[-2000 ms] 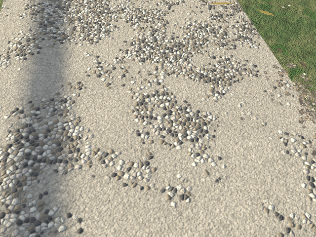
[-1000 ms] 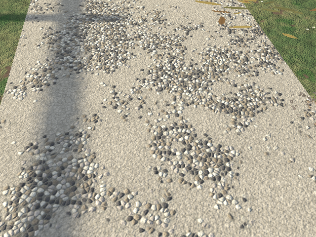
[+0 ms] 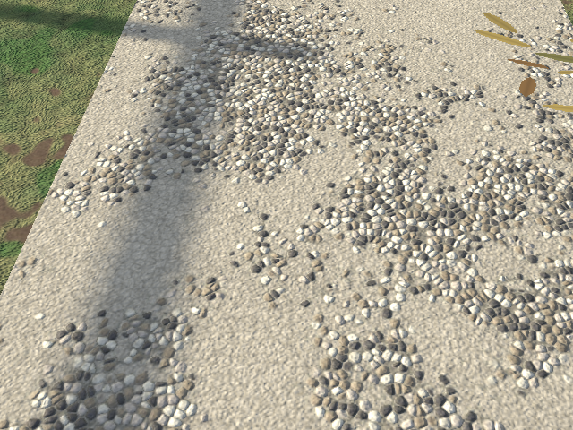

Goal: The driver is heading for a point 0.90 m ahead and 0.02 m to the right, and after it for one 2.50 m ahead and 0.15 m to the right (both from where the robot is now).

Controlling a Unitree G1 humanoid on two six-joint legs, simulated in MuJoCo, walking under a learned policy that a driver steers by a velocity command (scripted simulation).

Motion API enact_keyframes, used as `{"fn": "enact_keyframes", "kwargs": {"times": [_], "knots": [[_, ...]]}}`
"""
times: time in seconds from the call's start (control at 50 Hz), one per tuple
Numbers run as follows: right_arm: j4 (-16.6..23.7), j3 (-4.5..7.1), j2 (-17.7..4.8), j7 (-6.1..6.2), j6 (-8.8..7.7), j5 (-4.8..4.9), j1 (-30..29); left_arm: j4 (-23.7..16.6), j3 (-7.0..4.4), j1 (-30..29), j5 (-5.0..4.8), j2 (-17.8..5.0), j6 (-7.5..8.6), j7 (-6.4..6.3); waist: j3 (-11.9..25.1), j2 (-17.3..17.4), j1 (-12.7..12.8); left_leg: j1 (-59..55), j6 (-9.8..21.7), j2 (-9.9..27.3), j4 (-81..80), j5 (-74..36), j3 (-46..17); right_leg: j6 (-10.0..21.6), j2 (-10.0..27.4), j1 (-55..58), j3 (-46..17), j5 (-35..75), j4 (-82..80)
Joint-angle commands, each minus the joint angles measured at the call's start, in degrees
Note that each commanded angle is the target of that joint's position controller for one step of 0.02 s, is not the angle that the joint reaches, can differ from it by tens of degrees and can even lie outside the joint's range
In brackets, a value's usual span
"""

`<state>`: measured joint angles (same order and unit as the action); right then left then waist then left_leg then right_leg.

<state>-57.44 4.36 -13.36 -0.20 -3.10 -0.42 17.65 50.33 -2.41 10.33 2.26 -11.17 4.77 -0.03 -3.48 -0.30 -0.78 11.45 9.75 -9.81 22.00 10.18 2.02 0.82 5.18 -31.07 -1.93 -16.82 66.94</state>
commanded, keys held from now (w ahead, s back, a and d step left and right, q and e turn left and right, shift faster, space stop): w+q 0.06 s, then w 0.84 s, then w+e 0.10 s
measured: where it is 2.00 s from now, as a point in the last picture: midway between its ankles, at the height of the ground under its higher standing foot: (271, 277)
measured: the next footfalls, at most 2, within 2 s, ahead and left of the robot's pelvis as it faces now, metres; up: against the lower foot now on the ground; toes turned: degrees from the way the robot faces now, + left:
right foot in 0.34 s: +0.39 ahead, -0.12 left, +0.00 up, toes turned +5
left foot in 0.90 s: +0.65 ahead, +0.11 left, +0.00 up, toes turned +11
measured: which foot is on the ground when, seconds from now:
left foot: down 0.00-0.36, up 0.38-0.88, down 0.90-1.00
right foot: up 0.00-0.32, down 0.34-0.92, up 0.94-1.00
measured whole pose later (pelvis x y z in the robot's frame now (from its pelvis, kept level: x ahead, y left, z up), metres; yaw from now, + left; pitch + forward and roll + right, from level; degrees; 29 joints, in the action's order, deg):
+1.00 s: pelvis +0.56 +0.03 +0.00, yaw +6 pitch +0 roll -1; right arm -48.6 2.3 -12.3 -0.7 -4.3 -1.9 6.6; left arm 55.8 -2.4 22.9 0.3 -12.5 3.7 0.1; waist -2.9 -1.4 2.3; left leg 19.9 5.2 -1.5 29.2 9.9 6.2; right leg 4.5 -0.4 -15.3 0.0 -21.9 61.7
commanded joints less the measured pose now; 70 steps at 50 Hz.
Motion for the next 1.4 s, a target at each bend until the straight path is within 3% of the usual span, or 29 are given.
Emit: {"fn": "enact_keyframes", "kwargs": {"times": [0.02, 0.14, 0.24, 0.3, 0.34, 0.36, 0.38, 0.4, 0.42, 0.44, 0.46, 0.5, 0.56, 0.68, 0.78, 0.84, 0.88, 0.9, 0.92, 0.94, 0.96, 0.98, 1.02, 1.06, 1.14, 1.24, 1.3, 1.34, 1.4], "knots": [[3.4, 1.04, -7.1, 0.38, -1.72, 0.45, 1.6, -2.9, -0.86, 3.1, 0.59, -4.1, -1.84, 0.40, 0.3, 0.0, 2.3, 1.6, 7.0, 16.0, -11.5, -17.4, -16.9, -2.5, 1.2, -3.1, 1.5, 4.5, -6.3], [3.0, 0.55, -6.1, 0.35, -1.23, 0.38, 10.1, -8.1, -0.40, -10.4, 0.07, -4.4, -2.27, 1.39, 0.7, 3.8, -3.5, -8.6, 1.1, 14.6, -9.9, -25.0, -15.6, -2.6, -0.5, -8.7, 3.5, 17.3, -21.9], [2.6, 0.07, -6.5, 1.27, -1.41, -0.62, 13.4, -11.5, 0.45, -18.1, -0.59, -4.6, -1.41, 1.92, -0.5, 4.8, -5.9, -17.2, 1.5, 17.1, -8.0, -31.1, -16.2, -0.1, -3.1, -7.9, 5.0, 16.6, -31.9], [3.4, 0.34, -8.7, 1.69, -1.98, -0.87, 9.7, -10.1, -0.37, -10.6, -0.88, -7.1, -0.60, 1.34, 1.8, 6.0, -0.9, -17.2, -0.3, 18.4, -1.9, -45.3, -15.1, 3.2, -6.0, 4.8, 4.9, 11.1, -37.2], [3.6, 0.39, -9.3, 1.13, -2.33, -0.85, 7.8, -5.4, -1.74, 5.1, -0.77, -9.9, 0.25, 0.00, 9.8, 4.1, 6.5, -13.0, -1.8, 15.5, 15.5, -46.9, -12.2, 6.0, -6.0, 24.1, 4.1, 12.2, -41.6], [5.5, -0.41, -6.3, 0.82, -2.61, -0.42, 8.5, -4.2, -2.70, 14.6, 0.71, -13.9, 0.51, -0.91, 17.5, -1.5, 9.2, -2.8, -2.4, 12.4, 31.3, -27.5, -10.2, 8.7, 6.3, 38.4, -8.8, 7.2, -40.5], [4.8, -0.94, -2.0, 0.56, -2.15, 2.21, 17.7, -3.1, -4.10, 15.8, 1.41, -18.4, 0.00, -0.25, 23.1, -16.2, 4.8, 15.7, -5.0, 1.6, 50.6, 17.9, -5.5, 17.9, 20.2, 50.6, -36.3, 7.1, -46.0], [4.2, -0.15, -7.3, 0.93, -1.79, -0.07, 14.3, -3.5, -3.25, 11.8, -0.56, -13.1, -0.72, 0.54, 17.3, -5.9, 3.8, 21.1, -4.0, 5.3, 54.3, 16.7, -9.2, 16.3, 17.4, 44.6, -39.0, -0.3, -50.0], [5.7, -0.11, -6.8, 0.61, -1.80, -0.46, 8.3, -4.3, -2.28, 6.1, -1.13, -9.4, -0.63, 0.73, 8.3, -2.1, 2.6, 22.3, -4.2, 7.7, 52.4, 11.2, -8.9, 14.7, 15.2, 35.6, -28.9, 0.2, -51.4], [6.5, -0.46, -5.6, 0.30, -1.86, -0.60, 5.3, -4.1, -1.75, 4.0, -0.75, -7.4, -0.27, 0.92, 4.7, 0.4, 1.8, 21.5, -4.4, 9.4, 49.6, 8.3, -8.3, 13.3, 12.4, 30.0, -22.6, 6.3, -53.0], [6.9, -0.44, -5.2, -0.09, -1.41, -1.09, 4.1, -3.3, -1.42, 4.3, -0.73, -6.6, 0.10, 0.74, 3.2, -0.8, 1.0, 20.5, -4.6, 10.8, 47.3, 7.5, -7.7, 12.0, 10.1, 27.0, -17.8, 11.1, -54.0], [6.8, -0.75, -3.7, -0.89, -0.27, -1.76, 5.2, -1.3, -0.96, 6.2, -1.18, -5.7, 0.86, 0.68, 3.4, -3.8, -0.7, 17.5, -5.6, 11.9, 43.9, 6.5, -6.2, 10.6, 7.4, 23.8, -12.2, 17.3, -55.7], [7.9, -1.05, -2.8, -1.65, 0.50, -2.09, 1.9, 0.7, -1.28, 9.8, -1.82, -7.1, 1.71, 0.78, 2.4, -3.9, -0.9, 21.3, -6.8, 13.4, 40.8, 3.8, -3.8, 11.2, 6.4, 23.9, -8.3, 20.9, -58.1], [13.0, -2.28, -1.5, -2.15, 0.40, -1.54, -13.7, 3.0, -1.04, 15.6, -1.99, -7.3, 1.46, 0.76, -0.8, -3.8, 2.2, 25.2, -8.8, 14.6, 23.5, -7.8, 0.6, 9.8, 3.7, 25.7, -2.4, 26.8, -60.0], [15.2, -2.66, -2.0, -1.89, 0.03, -1.08, -20.7, 4.7, -1.09, 19.2, -1.47, -8.3, 1.16, 0.16, -1.4, -4.2, 4.0, 22.9, -7.3, 12.8, 13.2, -8.6, 1.7, 9.7, 6.2, 32.3, -2.0, 31.1, -57.8], [15.2, -2.13, -3.2, -1.44, -0.50, -1.21, -18.9, 5.1, -1.29, 18.1, -1.15, -9.3, 0.73, -0.40, -0.6, -4.3, 2.0, 17.7, -4.9, 10.9, 9.3, -2.9, 2.0, 8.8, 7.8, 35.8, -1.5, 41.5, -52.5], [11.0, -1.03, -4.8, -0.58, -1.28, -1.68, -6.7, 5.2, -1.37, 16.7, -1.29, -9.8, 0.22, -0.49, 5.8, -3.1, -3.4, 2.3, -2.5, 7.5, 3.8, -2.8, 3.5, 7.1, 5.6, 34.8, 0.9, 50.9, -38.0], [8.4, -0.02, -7.6, 0.07, -1.90, -2.79, 2.8, 4.4, -0.94, 16.4, -1.65, -8.8, 0.19, -0.45, 11.8, -1.0, -6.7, -12.1, -0.3, 12.9, 3.8, -2.1, -2.0, 6.1, 3.4, 25.9, 2.5, 40.3, -25.5], [8.0, 1.58, -13.8, 0.57, -2.02, -4.29, 9.4, 2.2, 0.56, 21.5, -3.82, -2.6, 0.18, 0.08, 20.6, 10.9, -5.9, -30.8, 6.2, 31.2, 1.8, 3.1, -27.1, 3.3, -4.3, 5.7, 6.4, 10.0, -3.6], [8.0, 1.72, -12.8, 0.04, -1.07, -1.93, 7.9, 3.3, -0.67, 21.7, -2.80, -6.6, -0.20, -0.29, 21.5, 9.8, -5.4, -28.7, 8.2, 35.2, -5.4, 5.3, -40.2, 3.9, -8.2, -2.0, 1.2, -13.0, 5.5], [8.6, 0.84, -9.6, -0.14, -0.83, -0.88, 1.7, 2.4, -1.38, 16.8, -1.95, -8.2, -0.53, -0.31, 11.3, 4.8, -2.8, -19.7, 6.0, 32.2, -6.7, 8.7, -30.9, 4.5, -4.5, -4.8, -1.5, -8.2, 6.7], [9.2, -0.12, -6.0, -0.37, -1.23, -0.76, -2.6, 1.9, -1.08, 14.1, -1.89, -6.9, -0.36, 0.13, 5.6, 3.2, -1.5, -11.3, 4.1, 29.7, -9.8, 6.9, -23.7, 4.5, -2.3, -3.8, -1.7, -3.8, 3.6], [8.3, -0.97, -3.0, -0.06, -2.15, -0.60, -4.4, 2.5, -1.15, 14.1, -0.81, -5.4, -1.64, 0.74, 1.3, 4.6, 1.4, -2.6, -0.2, 24.8, -13.4, 1.4, -13.5, 3.9, 0.0, 0.8, -1.4, -0.3, -1.4], [7.3, -0.94, -3.2, 0.16, -3.29, -0.58, -2.5, 3.0, -1.19, 14.7, -0.43, -4.3, -2.95, 1.51, 1.5, 4.4, 2.3, -1.1, -1.0, 23.7, -14.8, -4.4, -8.8, 3.3, -0.1, 2.2, -0.9, 2.0, -1.7], [5.7, -0.56, -4.4, 0.47, -4.05, -0.32, 1.4, 0.6, -1.53, 7.6, -0.77, -4.1, -3.93, 2.17, -0.3, 3.5, 2.0, -4.4, -2.1, 22.8, -15.9, -11.4, -1.6, 2.4, 0.8, -6.2, -0.2, 9.7, -4.7], [4.1, -0.95, -4.1, 1.00, -3.80, -0.36, 5.0, -2.7, -0.83, -1.9, -0.84, -3.0, -3.69, 2.72, -1.9, 3.5, 0.2, -7.8, -3.7, 21.4, -14.8, -20.4, 5.4, 1.8, -0.4, -8.2, 3.5, 17.7, -17.7], [3.0, -1.13, -4.5, 1.93, -3.30, -0.15, 7.1, -4.7, 0.13, -6.6, -0.39, -1.5, -3.40, 2.88, -2.9, 3.5, -0.8, -10.1, -4.5, 21.5, -10.1, -37.0, 9.9, 2.6, -2.5, -4.2, 9.0, 18.5, -27.1], [2.3, -0.99, -5.5, 2.57, -2.71, -0.20, 8.1, -4.9, 0.13, -5.8, -0.03, -1.9, -3.19, 2.82, -1.2, 4.7, -0.5, -13.2, -5.1, 22.0, -4.6, -48.0, 11.3, 3.8, -5.1, -0.7, 11.3, 15.7, -30.0], [3.2, -0.08, -7.9, 3.51, -1.60, -0.24, 5.3, -2.6, -1.12, 4.7, 0.47, -5.0, -2.65, 2.22, 5.0, 7.5, 4.0, -14.3, -5.3, 23.0, 12.1, -58.3, 11.8, 7.4, -9.4, 10.2, 11.2, 9.3, -32.8]]}}
Velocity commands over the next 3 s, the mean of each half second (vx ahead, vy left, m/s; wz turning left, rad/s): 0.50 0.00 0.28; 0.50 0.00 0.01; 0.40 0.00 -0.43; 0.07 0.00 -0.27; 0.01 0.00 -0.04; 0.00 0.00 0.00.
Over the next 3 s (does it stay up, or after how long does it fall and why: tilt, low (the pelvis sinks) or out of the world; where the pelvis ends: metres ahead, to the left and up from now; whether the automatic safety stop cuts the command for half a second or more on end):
stays up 0.90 0.09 0.01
